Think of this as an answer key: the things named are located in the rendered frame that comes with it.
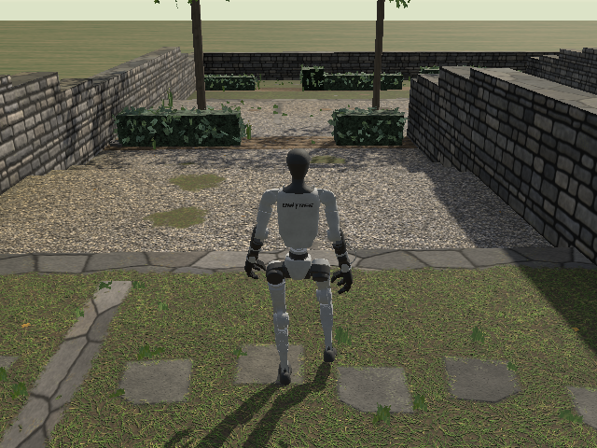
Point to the right robot forearm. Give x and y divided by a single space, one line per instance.
342 254

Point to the robot right upper arm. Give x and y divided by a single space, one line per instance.
328 198

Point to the left robot hand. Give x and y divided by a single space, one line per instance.
248 268

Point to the right robot hand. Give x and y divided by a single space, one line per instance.
347 278

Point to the robot left upper arm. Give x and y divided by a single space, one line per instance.
269 198

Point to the left robot forearm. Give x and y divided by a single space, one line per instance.
254 248

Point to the robot right foot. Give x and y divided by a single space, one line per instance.
329 356

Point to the robot torso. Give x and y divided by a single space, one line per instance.
298 217

